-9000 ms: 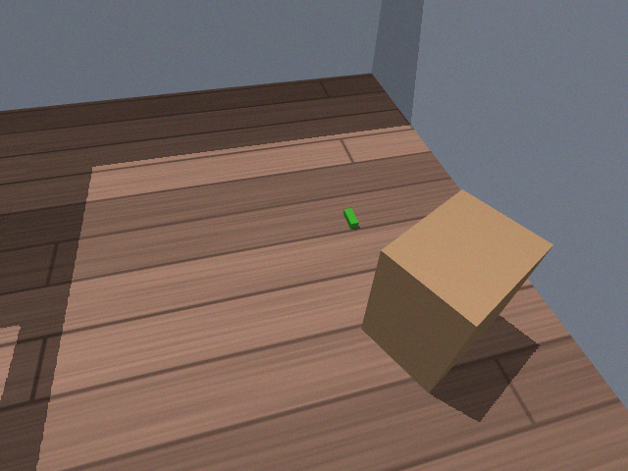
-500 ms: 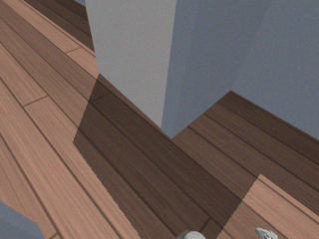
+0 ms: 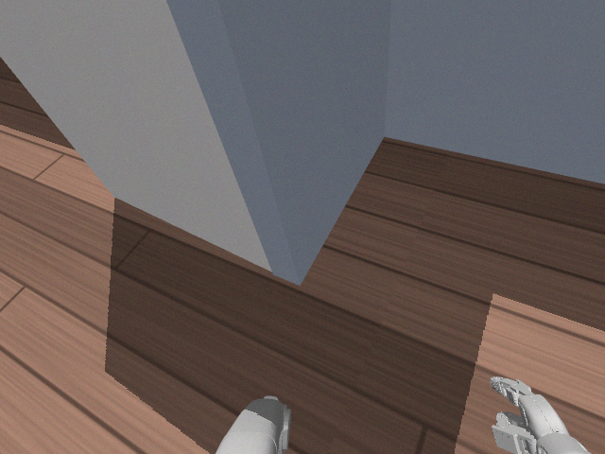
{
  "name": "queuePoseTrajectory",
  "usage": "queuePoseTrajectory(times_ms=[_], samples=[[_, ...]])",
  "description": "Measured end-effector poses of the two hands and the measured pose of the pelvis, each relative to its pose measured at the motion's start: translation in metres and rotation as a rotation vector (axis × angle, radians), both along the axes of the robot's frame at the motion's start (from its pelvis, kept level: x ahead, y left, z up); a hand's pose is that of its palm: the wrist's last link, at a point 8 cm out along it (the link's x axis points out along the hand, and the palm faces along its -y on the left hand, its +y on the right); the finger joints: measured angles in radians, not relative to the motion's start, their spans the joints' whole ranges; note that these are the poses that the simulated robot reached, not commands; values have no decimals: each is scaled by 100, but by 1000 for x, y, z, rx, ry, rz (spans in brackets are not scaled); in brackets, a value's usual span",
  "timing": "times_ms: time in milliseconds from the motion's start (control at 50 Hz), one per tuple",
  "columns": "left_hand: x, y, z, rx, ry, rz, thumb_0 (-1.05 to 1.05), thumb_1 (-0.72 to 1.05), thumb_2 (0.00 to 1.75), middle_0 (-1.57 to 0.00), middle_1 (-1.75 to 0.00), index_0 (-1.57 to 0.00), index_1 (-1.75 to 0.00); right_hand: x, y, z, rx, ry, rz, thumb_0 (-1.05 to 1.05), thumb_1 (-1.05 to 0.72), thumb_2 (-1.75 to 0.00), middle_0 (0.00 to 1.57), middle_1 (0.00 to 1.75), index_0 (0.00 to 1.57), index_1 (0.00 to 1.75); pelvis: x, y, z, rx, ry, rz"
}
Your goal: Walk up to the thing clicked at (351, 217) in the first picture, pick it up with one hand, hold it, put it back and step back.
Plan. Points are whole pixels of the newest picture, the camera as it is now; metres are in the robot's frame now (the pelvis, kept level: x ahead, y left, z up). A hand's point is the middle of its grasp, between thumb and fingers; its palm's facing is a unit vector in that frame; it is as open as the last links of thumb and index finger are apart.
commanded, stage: walk up
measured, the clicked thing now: out of the picture -0.34 -1.32 -0.76
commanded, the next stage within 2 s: none
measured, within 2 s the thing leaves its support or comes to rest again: neither
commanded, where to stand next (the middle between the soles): +0.07 +0.06 m, yaw -117 degrees
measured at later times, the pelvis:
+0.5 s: pelvis +0.05 +0.18 +0.00, yaw -27 degrees
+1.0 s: pelvis -0.01 +0.22 +0.00, yaw -56 degrees
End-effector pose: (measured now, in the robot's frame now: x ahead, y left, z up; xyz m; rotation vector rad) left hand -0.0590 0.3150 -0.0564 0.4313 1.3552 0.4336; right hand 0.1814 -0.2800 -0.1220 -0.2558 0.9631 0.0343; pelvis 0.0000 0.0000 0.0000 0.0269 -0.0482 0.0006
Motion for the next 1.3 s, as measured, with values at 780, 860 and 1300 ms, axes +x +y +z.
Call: queuePoseTrajectory(times_ms=[780, 860, 1300], samples=[[330, 103, -35, -201, -56, -972, 0, 90, 90, -20, -30, -20, -30, -333, 176, 15, -229, 120, -994, 1, -90, -90, 20, 30, 20, 30, 7, 221, -16, -15, 9, -780], [315, 106, -19, -172, -82, -993, 0, 90, 90, -20, -30, -20, -30, -372, 196, 6, -168, 164, -1074, 1, -91, -90, 20, 30, 20, 30, -6, 221, -11, -1, -9, -852], [392, -79, -30, -349, -80, -1491, 1, 90, 90, -20, -30, -20, -30, -482, 362, 51, -149, 306, -1460, 1, -91, -90, 20, 30, 20, 30, 7, 215, 9, -36, 40, -1202]])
